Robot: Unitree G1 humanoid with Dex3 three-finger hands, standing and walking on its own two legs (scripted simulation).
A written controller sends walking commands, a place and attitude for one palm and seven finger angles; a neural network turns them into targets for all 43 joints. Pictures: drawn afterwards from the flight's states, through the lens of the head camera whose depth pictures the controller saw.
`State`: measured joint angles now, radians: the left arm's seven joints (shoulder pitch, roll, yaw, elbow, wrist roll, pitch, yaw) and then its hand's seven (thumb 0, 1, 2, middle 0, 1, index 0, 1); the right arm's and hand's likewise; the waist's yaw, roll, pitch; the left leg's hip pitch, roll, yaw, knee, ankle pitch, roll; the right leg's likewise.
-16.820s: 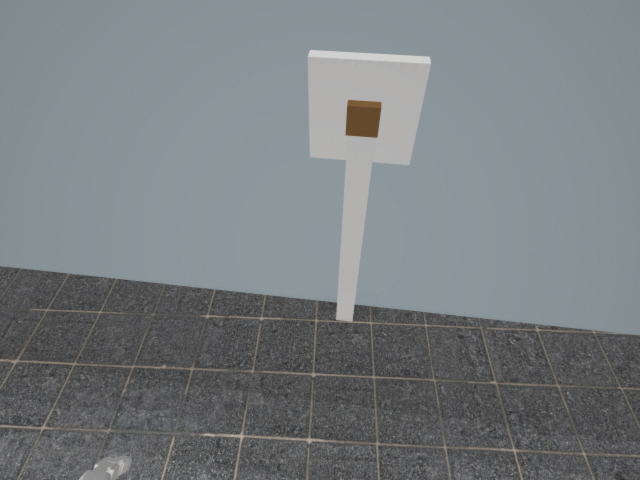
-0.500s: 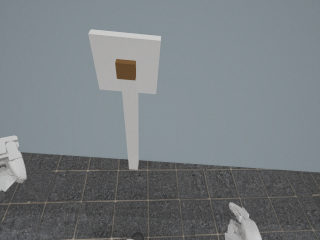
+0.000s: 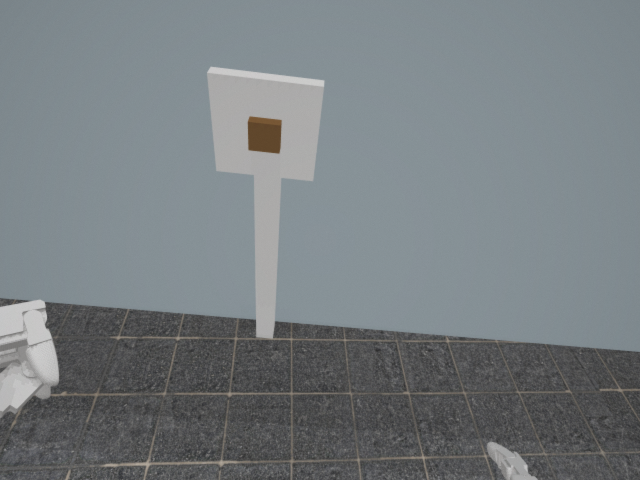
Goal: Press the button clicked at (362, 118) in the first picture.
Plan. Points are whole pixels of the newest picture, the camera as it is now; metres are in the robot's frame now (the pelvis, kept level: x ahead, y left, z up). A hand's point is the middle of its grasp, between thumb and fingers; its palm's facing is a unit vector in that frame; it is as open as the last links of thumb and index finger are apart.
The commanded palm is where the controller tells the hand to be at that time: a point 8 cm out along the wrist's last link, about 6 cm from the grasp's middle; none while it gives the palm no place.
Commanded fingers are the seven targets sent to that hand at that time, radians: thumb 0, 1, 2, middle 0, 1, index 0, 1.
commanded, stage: stop stepping back and stand still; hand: left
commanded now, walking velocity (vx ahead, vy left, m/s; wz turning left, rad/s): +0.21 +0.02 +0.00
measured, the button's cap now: (265, 134) +0.73 +0.19 +0.07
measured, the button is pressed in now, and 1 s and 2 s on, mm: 0 0 0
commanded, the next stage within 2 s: let the arm hang, fingers relaxed in 1.80 s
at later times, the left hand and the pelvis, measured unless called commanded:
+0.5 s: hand out of the picture +0.11 +0.26 +0.15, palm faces +0.45 -0.79 -0.42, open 3.1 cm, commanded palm +0.06 +0.29 +0.18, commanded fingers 0.00 0.90 0.90 -1.30 -1.50 -1.30 -1.50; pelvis -0.06 +0.01 +0.00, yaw +2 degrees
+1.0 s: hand out of the picture +0.12 +0.28 +0.15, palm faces +0.42 -0.79 -0.44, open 3.1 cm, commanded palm +0.07 +0.32 +0.18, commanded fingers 0.00 0.90 0.90 -1.30 -1.50 -1.30 -1.50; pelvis -0.04 +0.03 +0.00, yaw +4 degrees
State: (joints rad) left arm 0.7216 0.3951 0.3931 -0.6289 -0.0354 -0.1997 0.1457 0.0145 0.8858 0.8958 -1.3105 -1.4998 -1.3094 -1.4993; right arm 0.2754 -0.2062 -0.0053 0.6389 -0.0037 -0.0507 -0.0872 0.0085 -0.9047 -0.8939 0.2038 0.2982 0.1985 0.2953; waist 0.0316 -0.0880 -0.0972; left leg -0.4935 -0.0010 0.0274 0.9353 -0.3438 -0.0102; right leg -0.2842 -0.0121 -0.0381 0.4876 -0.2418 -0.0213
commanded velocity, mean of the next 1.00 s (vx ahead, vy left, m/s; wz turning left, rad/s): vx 0.08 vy -0.03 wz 0.00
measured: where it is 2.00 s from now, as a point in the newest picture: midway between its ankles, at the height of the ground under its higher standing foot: outside the picture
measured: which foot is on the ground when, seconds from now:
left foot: up 0.00-0.04, down 0.06-0.36, up 0.38-0.60, down 0.62-1.00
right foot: down 0.00-0.08, up 0.10-0.32, down 0.34-1.00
